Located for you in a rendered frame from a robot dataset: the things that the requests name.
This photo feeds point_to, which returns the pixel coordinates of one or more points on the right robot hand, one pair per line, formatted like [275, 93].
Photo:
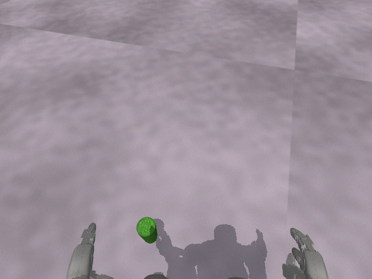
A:
[311, 262]

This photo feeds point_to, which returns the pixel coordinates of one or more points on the cup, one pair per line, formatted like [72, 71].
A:
[146, 228]

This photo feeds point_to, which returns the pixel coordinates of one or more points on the left robot hand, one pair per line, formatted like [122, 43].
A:
[82, 258]

